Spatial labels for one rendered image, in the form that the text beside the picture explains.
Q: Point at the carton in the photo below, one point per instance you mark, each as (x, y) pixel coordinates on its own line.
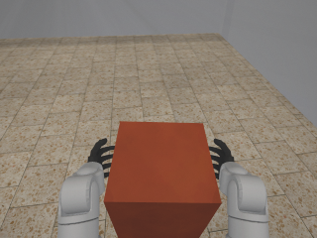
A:
(161, 182)

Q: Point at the right robot hand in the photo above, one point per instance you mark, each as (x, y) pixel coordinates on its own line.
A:
(224, 153)

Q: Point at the right robot forearm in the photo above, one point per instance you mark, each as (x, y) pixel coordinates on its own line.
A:
(246, 202)

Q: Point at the left robot forearm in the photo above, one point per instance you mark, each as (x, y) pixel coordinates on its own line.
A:
(79, 203)

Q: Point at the left robot hand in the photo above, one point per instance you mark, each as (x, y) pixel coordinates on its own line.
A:
(97, 152)

